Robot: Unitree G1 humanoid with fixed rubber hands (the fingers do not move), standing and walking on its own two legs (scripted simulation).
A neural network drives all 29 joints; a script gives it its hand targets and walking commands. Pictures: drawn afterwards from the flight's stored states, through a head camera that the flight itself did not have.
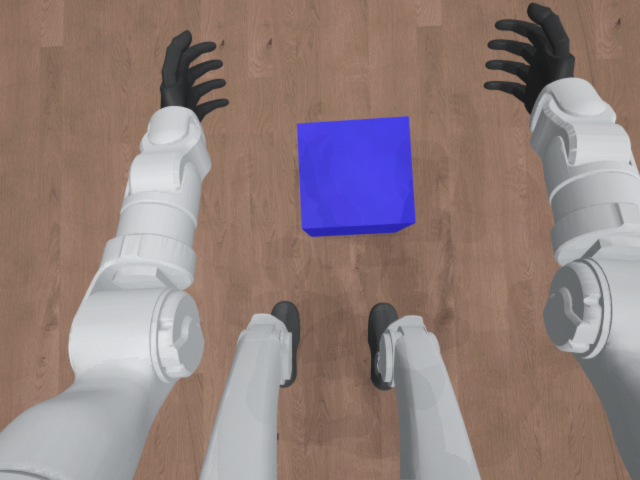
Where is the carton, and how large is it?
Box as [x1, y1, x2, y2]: [297, 116, 415, 236]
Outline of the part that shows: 408,116 297,124 301,222 302,228 311,236 395,232 415,222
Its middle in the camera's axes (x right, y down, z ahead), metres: +0.07 -0.12 +0.84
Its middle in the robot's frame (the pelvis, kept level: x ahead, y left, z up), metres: +0.51 -0.03 -0.51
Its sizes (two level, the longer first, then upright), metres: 0.210 0.200 0.250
